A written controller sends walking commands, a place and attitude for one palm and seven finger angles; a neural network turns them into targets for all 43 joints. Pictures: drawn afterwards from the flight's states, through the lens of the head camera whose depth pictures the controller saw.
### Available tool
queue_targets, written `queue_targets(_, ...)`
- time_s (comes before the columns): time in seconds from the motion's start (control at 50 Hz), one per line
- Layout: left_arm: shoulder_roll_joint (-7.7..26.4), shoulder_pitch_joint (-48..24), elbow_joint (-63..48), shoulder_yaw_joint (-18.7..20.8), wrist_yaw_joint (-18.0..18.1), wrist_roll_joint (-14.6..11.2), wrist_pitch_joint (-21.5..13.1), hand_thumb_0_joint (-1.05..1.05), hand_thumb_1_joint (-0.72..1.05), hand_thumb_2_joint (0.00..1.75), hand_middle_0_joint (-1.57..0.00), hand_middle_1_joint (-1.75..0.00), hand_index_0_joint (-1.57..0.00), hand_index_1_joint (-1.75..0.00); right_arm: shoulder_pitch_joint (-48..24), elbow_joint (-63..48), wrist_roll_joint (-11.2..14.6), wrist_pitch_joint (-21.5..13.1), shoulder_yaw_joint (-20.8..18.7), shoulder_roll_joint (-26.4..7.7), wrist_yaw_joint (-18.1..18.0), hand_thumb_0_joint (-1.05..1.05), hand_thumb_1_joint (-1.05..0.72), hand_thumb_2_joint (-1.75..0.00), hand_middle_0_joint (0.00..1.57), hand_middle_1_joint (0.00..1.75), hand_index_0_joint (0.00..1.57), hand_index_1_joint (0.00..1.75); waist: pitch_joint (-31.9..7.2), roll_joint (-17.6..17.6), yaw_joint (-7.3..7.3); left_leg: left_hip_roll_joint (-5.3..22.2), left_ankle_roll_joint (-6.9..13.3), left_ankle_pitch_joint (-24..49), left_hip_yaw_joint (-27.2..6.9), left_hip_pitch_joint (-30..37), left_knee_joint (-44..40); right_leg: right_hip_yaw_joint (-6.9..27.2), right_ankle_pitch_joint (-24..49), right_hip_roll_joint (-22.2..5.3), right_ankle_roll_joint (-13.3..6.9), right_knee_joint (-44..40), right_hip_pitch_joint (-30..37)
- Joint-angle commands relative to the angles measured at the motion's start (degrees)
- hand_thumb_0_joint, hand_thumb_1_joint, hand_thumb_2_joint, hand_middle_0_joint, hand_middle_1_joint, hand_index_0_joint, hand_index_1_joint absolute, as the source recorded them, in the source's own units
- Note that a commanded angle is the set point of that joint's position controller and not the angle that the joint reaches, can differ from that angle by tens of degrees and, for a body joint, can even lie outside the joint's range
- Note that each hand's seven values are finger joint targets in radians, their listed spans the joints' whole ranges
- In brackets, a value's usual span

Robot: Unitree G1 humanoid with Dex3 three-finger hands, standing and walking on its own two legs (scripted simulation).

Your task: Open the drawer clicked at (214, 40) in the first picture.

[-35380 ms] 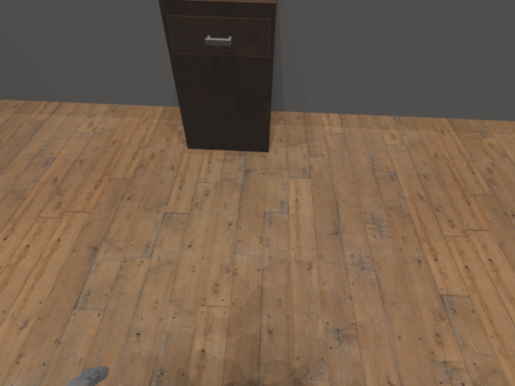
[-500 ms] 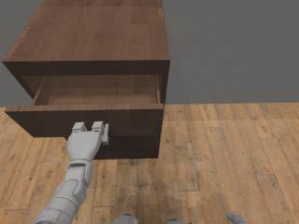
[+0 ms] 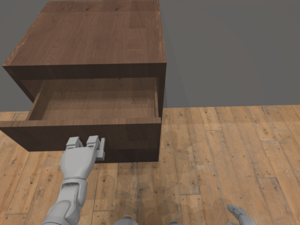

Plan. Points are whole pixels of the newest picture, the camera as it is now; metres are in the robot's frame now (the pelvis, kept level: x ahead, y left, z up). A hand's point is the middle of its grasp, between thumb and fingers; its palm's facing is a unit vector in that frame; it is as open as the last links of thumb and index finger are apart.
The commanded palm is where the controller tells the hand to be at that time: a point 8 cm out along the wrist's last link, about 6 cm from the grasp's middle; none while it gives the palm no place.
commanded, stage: pull the drawer open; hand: left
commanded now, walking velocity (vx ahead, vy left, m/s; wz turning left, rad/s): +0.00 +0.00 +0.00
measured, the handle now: (85, 148) +0.34 +0.20 -0.03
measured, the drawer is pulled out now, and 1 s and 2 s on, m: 0.18 0.30 0.30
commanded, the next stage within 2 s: open the thumb to release the handle in 1.36 s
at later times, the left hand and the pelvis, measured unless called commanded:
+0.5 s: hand (82, 190) +0.23 +0.19 -0.05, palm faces -0.04 -0.10 -0.99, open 5.7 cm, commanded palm +0.19 +0.19 +0.00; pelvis +0.01 +0.00 -0.01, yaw +1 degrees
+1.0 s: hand (78, 213) +0.17 +0.19 -0.05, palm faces -0.05 -0.11 -0.99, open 5.8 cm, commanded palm +0.13 +0.20 +0.00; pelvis -0.01 -0.02 -0.02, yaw +1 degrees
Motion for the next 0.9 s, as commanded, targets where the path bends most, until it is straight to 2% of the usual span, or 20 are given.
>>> queue_targets(0.0, 7.8, 1.9, -13.2, 5.6, 3.8, -0.7, 0.5, 0.0, 0.9, 0.9, -0.4, -1.35, -0.4, -1.35, -3.9, -8.3, -0.2, -2.0, -1.9, -7.2, -0.3, 0.0, -0.9, -0.9, 0.2, 0.3, 0.2, 0.3, -15.6, -1.7, 3.43, -1.0, -0.5, 21.9, -3.4, 15.1, -4.7, 3.1, 29.2, -2.0, 0.0, -7.6, 9.4)
queue_targets(0.02, 7.0, 1.9, -14.1, 4.4, 4.0, -0.3, 0.5, 0.0, 0.9, 0.9, -0.4, -1.35, -0.4, -1.35, -4.4, -8.2, -0.2, -1.9, -1.6, -7.0, -0.3, 0.0, -0.9, -0.9, 0.2, 0.3, 0.2, 0.3, -16.9, -1.6, 3.08, -1.1, -0.4, 22.5, -3.3, 15.5, -4.1, 3.3, 30.4, -2.1, 0.3, -6.9, 9.2)
queue_targets(0.04, 6.0, 4.2, -14.3, 3.8, 4.0, -0.7, 0.7, 0.0, 0.9, 0.9, -0.4, -1.35, -0.4, -1.35, -4.0, -8.7, -0.2, -2.1, -1.8, -6.9, -0.1, 0.0, -0.9, -0.9, 0.2, 0.3, 0.2, 0.3, -14.8, -1.5, 3.11, -1.2, -0.5, 22.4, -3.4, 15.1, -4.2, 3.0, 30.2, -2.2, 0.2, -7.1, 9.1)
queue_targets(0.06, 6.1, 3.9, -14.9, 3.7, 4.1, -0.4, 0.7, 0.0, 0.9, 0.9, -0.4, -1.35, -0.4, -1.35, -4.7, -8.5, -0.2, -2.0, -1.7, -6.9, -0.1, 0.0, -0.9, -0.9, 0.2, 0.3, 0.2, 0.3, -15.3, -2.1, 2.85, -1.1, -0.4, 22.0, -3.2, 15.2, -4.0, 3.1, 30.3, -2.3, 0.4, -7.1, 8.8)
queue_targets(0.12, 7.5, 7.0, -16.6, 5.2, 4.6, -0.2, 0.5, 0.0, 0.9, 0.9, -0.4, -1.35, -0.4, -1.35, -5.9, -8.9, -0.3, -2.0, -1.3, -6.8, 0.0, 0.0, -0.9, -0.9, 0.2, 0.3, 0.2, 0.3, -15.6, -1.2, 3.58, -1.4, -0.6, 22.5, -3.2, 15.2, -3.7, 3.8, 31.6, -2.3, 0.3, -6.6, 9.3)
queue_targets(0.14, 6.9, 8.7, -16.2, 5.1, 4.6, -0.5, 0.7, 0.0, 0.9, 0.9, -0.4, -1.35, -0.4, -1.35, -5.4, -9.2, -0.3, -2.2, -1.4, -6.7, 0.1, 0.0, -0.9, -0.9, 0.2, 0.3, 0.2, 0.3, -13.9, -1.9, 3.62, -1.4, -0.6, 22.3, -3.3, 14.7, -3.8, 3.2, 31.5, -2.3, 0.2, -6.6, 9.5)
queue_targets(0.22, 6.2, 10.9, -20.1, 4.2, 4.9, 0.3, 0.4, 0.0, 0.9, 0.9, -0.4, -1.35, -0.4, -1.35, -6.9, -9.9, -0.5, -2.0, -1.0, -6.5, 0.5, 0.0, -0.9, -0.9, 0.2, 0.3, 0.2, 0.3, -15.6, -1.3, 3.88, -1.2, -0.7, 24.2, -3.7, 16.4, -3.3, 3.2, 31.3, -2.2, 0.2, -5.7, 8.2)
queue_targets(0.24, 4.9, 13.3, -20.7, 3.1, 4.8, -0.1, 0.6, 0.0, 0.9, 0.9, -0.4, -1.35, -0.4, -1.35, -6.8, -10.4, -0.5, -2.2, -1.2, -6.3, 0.7, 0.0, -0.9, -0.9, 0.2, 0.3, 0.2, 0.3, -14.4, -1.0, 3.95, -1.1, -0.7, 24.3, -3.8, 16.5, -3.4, 2.8, 31.0, -2.2, 0.1, -5.9, 8.3)
queue_targets(0.3, 5.1, 16.2, -23.6, 3.2, 4.5, -0.3, 0.4, 0.0, 0.9, 0.9, -0.4, -1.35, -0.4, -1.35, -7.4, -11.2, -0.7, -2.2, -0.9, -6.4, 1.1, 0.0, -0.9, -0.9, 0.2, 0.3, 0.2, 0.3, -15.3, -1.1, 4.08, -0.9, -0.7, 25.9, -4.1, 17.5, -3.2, 2.7, 31.4, -2.2, 0.0, -5.6, 8.3)
queue_targets(0.42, 5.0, 18.8, -25.8, 2.6, 4.2, 0.8, -0.6, 0.0, 0.9, 0.9, -0.4, -1.35, -0.4, -1.35, -8.8, -12.2, -1.0, -2.3, -0.3, -6.1, 1.4, 0.0, -0.9, -0.9, 0.2, 0.3, 0.2, 0.3, -13.9, -1.3, 4.13, -1.0, -0.7, 23.5, -4.2, 17.0, -2.4, 2.7, 28.1, -2.1, 0.1, -5.0, 5.6)
queue_targets(0.44, 4.1, 19.3, -25.8, 1.8, 4.1, 0.6, -0.8, 0.0, 0.9, 0.9, -0.4, -1.35, -0.4, -1.35, -8.3, -12.4, -1.0, -2.4, -0.4, -6.1, 1.4, 0.0, -0.9, -0.9, 0.2, 0.3, 0.2, 0.3, -12.5, -1.9, 3.67, -0.9, -0.6, 23.2, -4.4, 16.6, -2.4, 2.3, 28.0, -2.2, 0.0, -5.1, 5.5)
queue_targets(0.46, 4.4, 19.7, -27.2, 2.0, 4.1, 0.8, -1.1, 0.0, 0.9, 0.9, -0.4, -1.35, -0.4, -1.35, -8.6, -12.6, -1.2, -2.4, -0.3, -6.1, 1.6, 0.0, -0.9, -0.9, 0.2, 0.3, 0.2, 0.3, -14.2, -1.6, 4.27, -1.0, -0.7, 22.9, -4.2, 16.6, -2.2, 2.4, 27.4, -2.3, 0.1, -4.7, 5.5)
queue_targets(0.48, 4.0, 20.9, -27.9, 1.5, 4.0, 0.8, -1.5, 0.0, 0.9, 0.9, -0.4, -1.35, -0.4, -1.35, -8.7, -12.8, -1.2, -2.5, -0.3, -5.9, 1.7, 0.0, -0.9, -0.9, 0.2, 0.3, 0.2, 0.3, -13.7, -0.8, 4.28, -1.0, -0.6, 23.2, -4.3, 16.8, -2.1, 2.2, 27.2, -2.3, -0.1, -4.6, 5.3)
queue_targets(0.52, 4.7, 23.7, -28.3, 2.3, 3.8, 0.7, -2.0, 0.0, 0.9, 0.9, -0.4, -1.35, -0.4, -1.35, -9.2, -13.3, -1.2, -2.6, 0.0, -5.8, 1.9, 0.0, -0.9, -0.9, 0.2, 0.3, 0.2, 0.3, -13.7, -0.6, 4.87, -1.1, -0.7, 23.2, -4.1, 16.8, -1.9, 2.7, 27.0, -2.2, -0.2, -4.4, 4.9)
queue_targets(0.54, 4.2, 23.9, -28.7, 1.9, 3.6, 0.4, -2.2, 0.0, 0.9, 0.9, -0.4, -1.35, -0.4, -1.35, -8.8, -13.3, -1.2, -2.7, -0.1, -5.9, 1.8, 0.0, -0.9, -0.9, 0.2, 0.3, 0.2, 0.3, -13.0, -1.2, 4.34, -1.1, -0.5, 22.9, -4.2, 16.1, -1.7, 2.5, 27.7, -2.3, -0.1, -4.5, 5.3)
queue_targets(0.58, 4.5, 25.9, -29.5, 2.3, 3.4, 0.2, -2.7, 0.0, 0.9, 0.9, -0.4, -1.35, -0.4, -1.35, -9.1, -13.7, -1.4, -2.8, 0.0, -5.7, 2.0, 0.0, -0.9, -0.9, 0.2, 0.3, 0.2, 0.3, -12.2, -1.8, 4.58, -1.3, -0.6, 21.2, -4.1, 14.9, -1.6, 2.5, 27.1, -2.4, -0.1, -4.4, 5.3)
queue_targets(0.66, 7.1, 26.6, -29.8, 5.3, 3.5, 0.4, -3.9, 0.0, 0.9, 0.9, -0.4, -1.35, -0.4, -1.35, -9.6, -13.8, -1.7, -3.1, 0.3, -5.8, 1.8, 0.0, -0.9, -0.9, 0.2, 0.3, 0.2, 0.3, -11.4, -4.1, 4.76, -1.7, -0.5, 17.0, -3.8, 11.3, -0.8, 3.9, 25.9, -2.6, 0.0, -4.1, 5.2)
queue_targets(0.72, 6.8, 26.9, -31.1, 5.0, 3.7, 0.9, -4.4, 0.0, 0.9, 0.9, -0.4, -1.35, -0.4, -1.35, -10.2, -14.1, -1.8, -3.3, 0.5, -5.7, 2.0, 0.0, -0.9, -0.9, 0.2, 0.3, 0.2, 0.3, -11.8, -0.9, 4.94, -1.8, -0.6, 15.9, -3.7, 12.1, -0.4, 4.3, 22.5, -2.5, -0.4, -3.9, 2.8)
queue_targets(0.8, 8.7, 31.7, -31.5, 7.7, 3.6, -0.2, -5.0, 0.0, 0.9, 0.9, -0.4, -1.35, -0.4, -1.35, -9.8, -14.7, -1.7, -3.6, 0.6, -5.6, 1.7, 0.0, -0.9, -0.9, 0.2, 0.3, 0.2, 0.3, -12.0, -2.0, 5.56, -1.9, -0.6, 15.3, -3.6, 10.0, -0.2, 4.1, 23.8, -2.6, -0.5, -3.8, 5.0)
queue_targets(0.88, 8.1, 33.8, -33.2, 7.0, 3.1, -0.6, -5.6, 0.0, 0.9, 0.9, -0.4, -1.35, -0.4, -1.35, -10.2, -15.0, -1.7, -3.8, 0.6, -5.4, 1.8, 0.0, -0.9, -0.9, 0.2, 0.3, 0.2, 0.3, -10.6, -1.3, 5.65, -2.1, -0.5, 13.4, -3.4, 8.7, 0.2, 4.7, 22.4, -2.9, -0.3, -3.9, 4.5)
